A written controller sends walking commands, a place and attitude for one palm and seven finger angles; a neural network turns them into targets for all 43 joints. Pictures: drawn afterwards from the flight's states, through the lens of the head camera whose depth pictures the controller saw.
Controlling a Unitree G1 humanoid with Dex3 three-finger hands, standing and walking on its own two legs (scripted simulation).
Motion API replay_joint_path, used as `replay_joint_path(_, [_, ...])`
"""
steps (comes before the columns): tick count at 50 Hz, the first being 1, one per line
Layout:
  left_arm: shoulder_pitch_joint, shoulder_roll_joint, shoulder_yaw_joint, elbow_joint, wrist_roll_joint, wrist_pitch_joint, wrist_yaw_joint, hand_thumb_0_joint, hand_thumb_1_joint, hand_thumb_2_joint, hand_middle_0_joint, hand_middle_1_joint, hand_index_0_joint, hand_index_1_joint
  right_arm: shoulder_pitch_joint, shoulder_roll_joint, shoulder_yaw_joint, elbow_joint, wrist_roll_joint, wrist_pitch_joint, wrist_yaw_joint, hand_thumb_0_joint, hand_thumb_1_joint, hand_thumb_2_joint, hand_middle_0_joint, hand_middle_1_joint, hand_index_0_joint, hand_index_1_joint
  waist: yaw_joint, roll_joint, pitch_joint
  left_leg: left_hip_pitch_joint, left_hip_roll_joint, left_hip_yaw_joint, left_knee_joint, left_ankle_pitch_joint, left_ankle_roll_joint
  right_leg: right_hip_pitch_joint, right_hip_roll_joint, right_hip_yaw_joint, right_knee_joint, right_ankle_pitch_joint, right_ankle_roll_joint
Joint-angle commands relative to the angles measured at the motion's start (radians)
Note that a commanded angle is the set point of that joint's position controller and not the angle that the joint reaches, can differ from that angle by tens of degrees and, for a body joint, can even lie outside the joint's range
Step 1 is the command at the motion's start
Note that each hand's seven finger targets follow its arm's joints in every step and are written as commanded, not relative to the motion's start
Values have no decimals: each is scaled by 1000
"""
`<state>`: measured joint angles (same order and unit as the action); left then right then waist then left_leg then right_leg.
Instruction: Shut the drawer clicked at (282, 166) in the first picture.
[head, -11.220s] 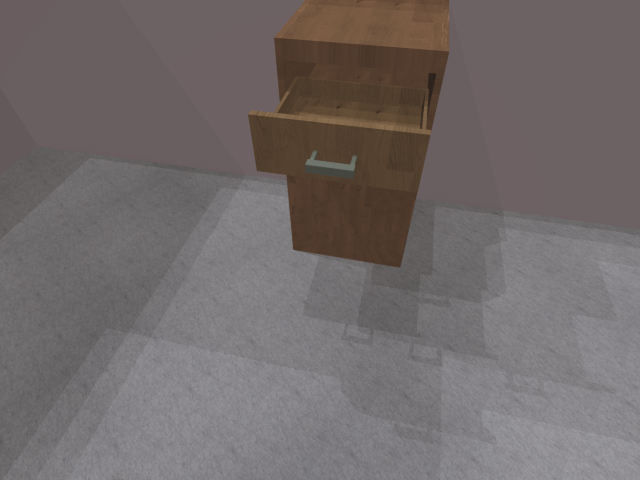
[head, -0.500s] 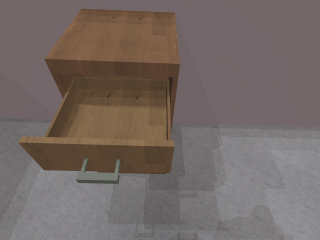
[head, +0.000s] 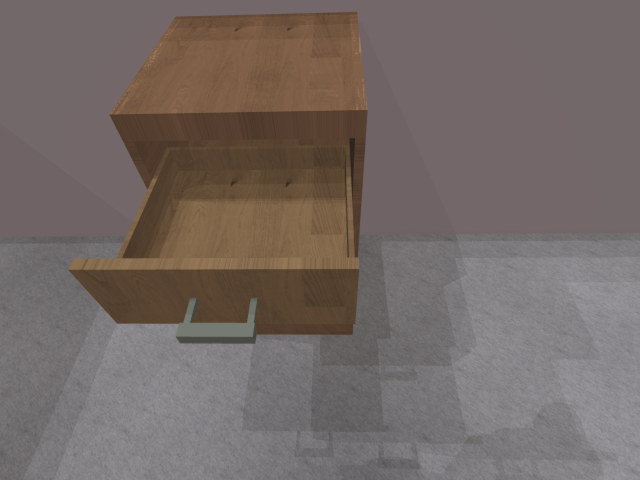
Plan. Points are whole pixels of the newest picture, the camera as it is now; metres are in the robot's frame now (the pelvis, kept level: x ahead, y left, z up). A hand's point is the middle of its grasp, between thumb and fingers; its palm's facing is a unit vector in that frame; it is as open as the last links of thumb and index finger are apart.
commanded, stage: come to a stop and stand still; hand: left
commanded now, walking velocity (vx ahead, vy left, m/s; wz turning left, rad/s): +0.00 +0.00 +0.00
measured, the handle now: (220, 319) +0.34 +0.18 -0.04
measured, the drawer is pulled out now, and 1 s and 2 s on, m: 0.30 0.30 0.30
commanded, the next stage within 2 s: look again from close up in 0.82 s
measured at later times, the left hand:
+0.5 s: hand out of the picture -0.01 +0.21 -0.17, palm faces -0.02 -0.98 -0.20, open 7.3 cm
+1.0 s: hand out of the picture -0.04 +0.21 -0.17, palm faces +0.00 -0.99 -0.16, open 7.4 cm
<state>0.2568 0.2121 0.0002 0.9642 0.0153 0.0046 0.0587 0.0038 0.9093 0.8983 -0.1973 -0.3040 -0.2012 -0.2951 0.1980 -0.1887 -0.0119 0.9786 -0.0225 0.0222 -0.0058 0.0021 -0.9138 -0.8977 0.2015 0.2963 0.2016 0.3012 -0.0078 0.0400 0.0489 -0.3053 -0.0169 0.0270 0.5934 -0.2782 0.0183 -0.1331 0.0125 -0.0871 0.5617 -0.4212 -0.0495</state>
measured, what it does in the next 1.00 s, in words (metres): shifts its weight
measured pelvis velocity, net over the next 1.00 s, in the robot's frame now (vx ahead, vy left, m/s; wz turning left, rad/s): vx -0.01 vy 0.06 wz -0.01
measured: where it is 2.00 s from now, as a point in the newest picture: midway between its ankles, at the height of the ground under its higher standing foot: outside the picture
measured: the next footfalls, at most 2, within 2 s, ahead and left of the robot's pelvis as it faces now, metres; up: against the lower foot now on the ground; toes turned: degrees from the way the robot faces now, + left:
none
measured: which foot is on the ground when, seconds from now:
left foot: down 0.00-1.00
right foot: down 0.00-1.00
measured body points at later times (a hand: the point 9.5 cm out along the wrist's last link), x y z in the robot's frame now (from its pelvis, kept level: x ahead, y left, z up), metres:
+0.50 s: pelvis -0.01 +0.03 +0.01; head +0.01 +0.04 +0.46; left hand +0.00 +0.26 -0.15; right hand +0.00 -0.19 -0.15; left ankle +0.02 +0.11 -0.73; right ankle -0.07 -0.08 -0.73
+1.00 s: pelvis -0.01 +0.06 +0.01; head +0.01 +0.07 +0.46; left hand -0.03 +0.27 -0.15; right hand -0.02 -0.16 -0.15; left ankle +0.02 +0.11 -0.73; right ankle -0.07 -0.08 -0.73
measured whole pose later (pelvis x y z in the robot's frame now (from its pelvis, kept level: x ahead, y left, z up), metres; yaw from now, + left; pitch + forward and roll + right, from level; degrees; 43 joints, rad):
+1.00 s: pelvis -0.01 +0.06 +0.01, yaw +0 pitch -1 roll +0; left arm 0.33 0.13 -0.03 1.09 0.02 0.00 0.05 0.00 0.91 0.90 -0.20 -0.30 -0.20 -0.30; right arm 0.26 -0.14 0.01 1.15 -0.01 -0.01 -0.02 0.01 -0.92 -0.90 0.20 0.30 0.20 0.30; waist 0.00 -0.02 0.05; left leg -0.24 -0.09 0.06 0.41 -0.17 0.10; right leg -0.09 -0.06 -0.06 0.42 -0.32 0.04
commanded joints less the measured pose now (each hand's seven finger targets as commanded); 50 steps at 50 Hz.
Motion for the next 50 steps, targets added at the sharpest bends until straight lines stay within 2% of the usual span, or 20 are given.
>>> replay_joint_path(1, [16,117,24,-71,-3,-15,0,0,900,900,-200,-300,-200,-300,24,-97,-18,-52,5,-18,-6,0,-900,-900,200,300,200,300,0,-76,4,78,75,-96,-49,215,26,-102,-152,142,-127,362,-6])
replay_joint_path(3, [11,114,23,-72,-4,-10,-1,0,900,900,-200,-300,-200,-300,19,-108,-17,-46,6,-18,-7,0,-900,-900,200,300,200,300,3,-44,28,52,89,-127,-89,188,34,-102,-134,125,-133,248,2])
replay_joint_path(4, [21,114,20,-72,-1,-8,-2,0,900,900,-200,-300,-200,-300,13,-112,-13,-43,4,-21,-6,0,-900,-900,200,300,200,300,13,-39,35,51,93,-133,-103,207,40,-94,-124,126,-134,240,4])
replay_joint_path(5, [33,111,18,-68,-2,-10,-3,0,900,900,-200,-300,-200,-300,14,-111,-11,-37,5,-24,-7,0,-900,-900,200,300,200,300,15,-48,13,60,92,-135,-105,213,43,-79,-127,126,-138,239,7])
replay_joint_path(8, [31,103,14,-57,-4,-11,-5,0,900,900,-200,-300,-200,-300,21,-109,-8,-22,7,-26,-8,0,-900,-900,200,300,200,300,10,-47,7,73,93,-146,-132,181,43,-77,-130,131,-155,205,8])
replay_joint_path(10, [40,97,12,-49,-4,-13,-5,0,900,900,-200,-300,-200,-300,28,-110,-6,-7,7,-32,-10,0,-900,-900,200,300,200,300,13,-49,-19,101,97,-146,-136,233,47,-58,-130,127,-150,238,11])
replay_joint_path(11, [41,94,11,-43,-4,-13,-6,0,900,900,-200,-300,-200,-300,34,-108,-6,0,8,-33,-10,0,-900,-900,200,300,200,300,11,-30,-23,105,99,-146,-146,221,47,-58,-131,125,-154,224,12])
replay_joint_path(15, [59,82,7,-18,-4,-14,-7,0,900,900,-200,-300,-200,-300,43,-100,-4,25,10,-35,-13,0,-900,-900,200,300,200,300,13,-42,-3,109,101,-151,-168,201,50,-61,-129,124,-175,209,17])
replay_joint_path(18, [71,71,4,5,-5,-13,-7,0,900,900,-200,-300,-200,-300,56,-94,-3,44,11,-34,-14,0,-900,-900,200,300,200,300,10,-23,9,106,102,-161,-193,153,51,-68,-127,118,-186,172,18])
replay_joint_path(30, [139,35,-7,78,-4,-15,-8,0,900,900,-200,-300,-200,-300,97,-78,1,112,18,-44,-21,0,-900,-900,200,300,200,300,9,-42,3,158,113,-177,-235,205,63,-66,-123,102,-200,181,28])
replay_joint_path(43, [185,8,-7,116,-1,-11,-6,0,900,900,-200,-300,-200,-300,116,-55,2,146,20,-45,-24,0,-900,-900,200,300,200,300,12,-35,42,143,110,-191,-289,132,59,-82,-127,91,-210,144,33])
replay_joint_path(50, [194,6,-5,119,0,-11,-6,0,900,900,-200,-300,-200,-300,126,-51,2,150,21,-48,-25,0,-900,-900,200,300,200,300,15,-49,27,152,109,-194,-288,166,59,-73,-128,87,-207,157,32])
